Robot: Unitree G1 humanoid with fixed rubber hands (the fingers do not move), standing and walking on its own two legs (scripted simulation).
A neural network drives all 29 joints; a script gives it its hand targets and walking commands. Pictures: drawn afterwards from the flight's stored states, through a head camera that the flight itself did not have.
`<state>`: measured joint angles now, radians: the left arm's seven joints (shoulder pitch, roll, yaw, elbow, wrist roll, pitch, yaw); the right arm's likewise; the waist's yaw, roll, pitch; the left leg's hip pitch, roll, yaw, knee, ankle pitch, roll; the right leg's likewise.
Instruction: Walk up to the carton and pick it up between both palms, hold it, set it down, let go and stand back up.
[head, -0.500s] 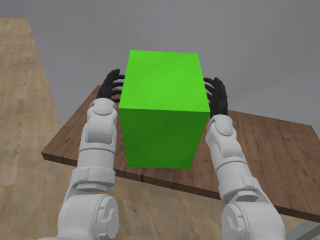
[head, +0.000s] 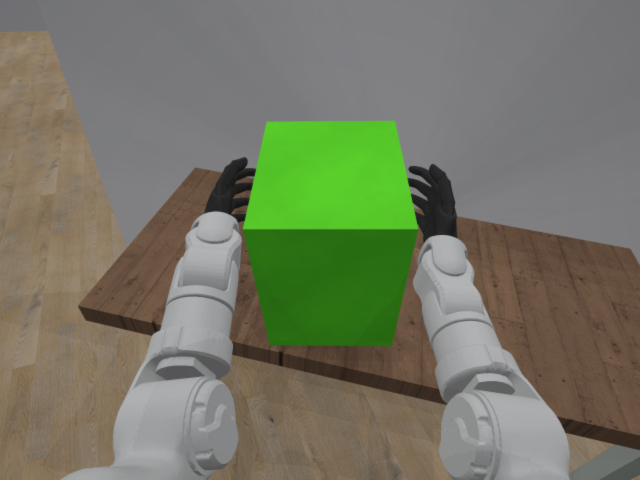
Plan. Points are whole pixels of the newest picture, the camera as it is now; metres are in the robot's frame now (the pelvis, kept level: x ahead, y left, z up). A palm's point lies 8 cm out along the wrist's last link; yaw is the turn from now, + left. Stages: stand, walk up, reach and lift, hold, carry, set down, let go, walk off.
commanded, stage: set down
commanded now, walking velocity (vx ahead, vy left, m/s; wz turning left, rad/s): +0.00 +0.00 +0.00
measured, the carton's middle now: (330, 236) +0.44 -0.04 +0.10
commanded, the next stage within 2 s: none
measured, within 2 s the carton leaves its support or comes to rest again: rests again in 1.74 s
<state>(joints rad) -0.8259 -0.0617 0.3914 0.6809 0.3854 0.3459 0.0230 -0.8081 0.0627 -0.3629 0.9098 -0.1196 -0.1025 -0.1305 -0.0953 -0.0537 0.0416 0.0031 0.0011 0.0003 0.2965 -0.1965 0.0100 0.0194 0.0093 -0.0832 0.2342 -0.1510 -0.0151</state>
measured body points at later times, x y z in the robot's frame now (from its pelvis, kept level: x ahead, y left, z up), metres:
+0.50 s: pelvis +0.01 +0.01 +0.00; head -0.01 +0.04 +0.45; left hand +0.44 +0.10 +0.14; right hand +0.40 -0.17 +0.16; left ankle -0.01 +0.11 -0.75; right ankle -0.01 -0.10 -0.75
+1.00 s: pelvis +0.01 +0.01 +0.00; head +0.02 +0.03 +0.45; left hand +0.45 +0.09 +0.12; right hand +0.42 -0.18 +0.14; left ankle -0.01 +0.11 -0.75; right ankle -0.01 -0.10 -0.75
